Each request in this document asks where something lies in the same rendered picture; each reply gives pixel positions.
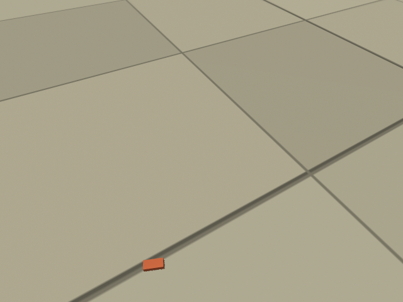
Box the small box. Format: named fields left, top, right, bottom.
left=143, top=258, right=164, bottom=271

